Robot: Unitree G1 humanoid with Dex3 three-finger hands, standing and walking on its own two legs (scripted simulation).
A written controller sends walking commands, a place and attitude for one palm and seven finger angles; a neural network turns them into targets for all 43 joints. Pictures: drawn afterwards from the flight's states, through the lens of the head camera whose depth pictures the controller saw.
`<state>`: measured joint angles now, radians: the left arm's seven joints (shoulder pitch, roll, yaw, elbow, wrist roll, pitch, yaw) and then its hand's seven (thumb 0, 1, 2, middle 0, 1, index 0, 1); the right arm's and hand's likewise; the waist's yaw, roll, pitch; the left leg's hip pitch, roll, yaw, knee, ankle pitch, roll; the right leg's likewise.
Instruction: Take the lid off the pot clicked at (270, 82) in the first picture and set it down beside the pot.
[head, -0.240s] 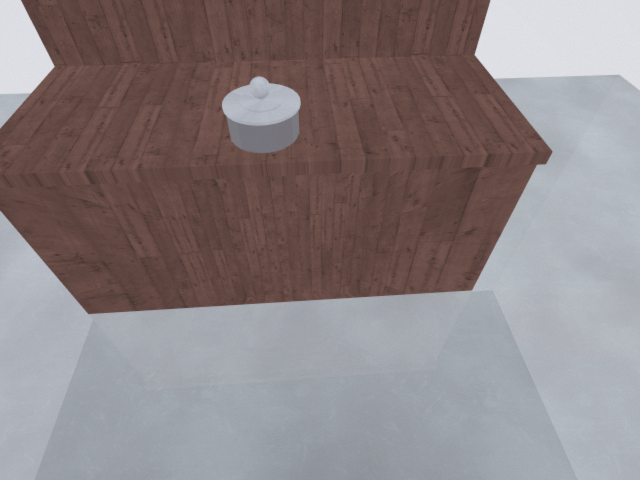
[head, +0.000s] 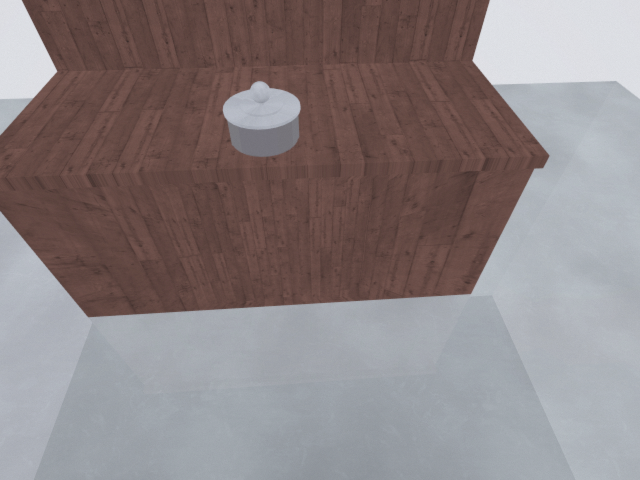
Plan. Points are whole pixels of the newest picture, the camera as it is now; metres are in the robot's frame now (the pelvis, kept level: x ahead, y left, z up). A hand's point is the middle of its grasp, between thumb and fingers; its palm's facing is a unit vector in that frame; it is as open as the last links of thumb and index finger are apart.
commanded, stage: look at it before walking up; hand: left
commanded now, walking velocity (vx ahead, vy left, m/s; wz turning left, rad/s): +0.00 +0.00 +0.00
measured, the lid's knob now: (260, 92) +0.96 +0.20 +0.02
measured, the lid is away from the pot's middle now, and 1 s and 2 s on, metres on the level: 0.00 0.00 0.00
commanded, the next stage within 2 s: walk to a spot facing it in 0.40 s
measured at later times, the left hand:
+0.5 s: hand out of the picture +0.05 +0.23 -0.16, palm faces -0.03 -0.95 -0.31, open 7.4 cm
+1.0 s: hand out of the picture +0.13 +0.17 -0.18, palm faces -0.12 -0.98 -0.18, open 7.4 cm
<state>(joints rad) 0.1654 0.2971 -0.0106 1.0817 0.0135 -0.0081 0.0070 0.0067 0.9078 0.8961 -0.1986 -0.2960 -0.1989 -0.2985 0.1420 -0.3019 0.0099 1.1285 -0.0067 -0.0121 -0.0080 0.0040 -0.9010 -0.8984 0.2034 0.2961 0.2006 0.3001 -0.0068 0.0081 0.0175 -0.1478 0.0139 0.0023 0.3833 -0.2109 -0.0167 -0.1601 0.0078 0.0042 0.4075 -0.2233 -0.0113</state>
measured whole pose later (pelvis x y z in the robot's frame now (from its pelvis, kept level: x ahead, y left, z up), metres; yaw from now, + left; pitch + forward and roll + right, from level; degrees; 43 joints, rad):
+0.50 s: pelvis +0.00 +0.00 +0.00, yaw +0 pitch -1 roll +0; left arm 0.19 0.30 -0.01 1.09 0.01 -0.01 0.01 0.01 0.91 0.90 -0.20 -0.30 -0.20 -0.30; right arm 0.15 -0.30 0.01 1.14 0.00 -0.01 -0.01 0.00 -0.90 -0.90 0.20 0.30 0.20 0.30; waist 0.00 0.00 0.02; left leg -0.14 0.01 0.01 0.37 -0.21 -0.01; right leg -0.15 0.01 0.01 0.39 -0.21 -0.01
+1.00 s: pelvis +0.09 +0.00 -0.02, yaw -7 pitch -1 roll +0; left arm 0.29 0.16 0.04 1.06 0.02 0.00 -0.02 0.01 0.92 0.90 -0.20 -0.30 -0.20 -0.30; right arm 0.45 -0.15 -0.01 1.17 -0.02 -0.06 -0.03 0.00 -0.90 -0.90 0.20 0.30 0.20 0.30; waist -0.03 0.01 0.06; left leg -0.02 0.06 0.13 0.46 -0.42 -0.02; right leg -0.42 -0.04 -0.10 0.75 -0.35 -0.04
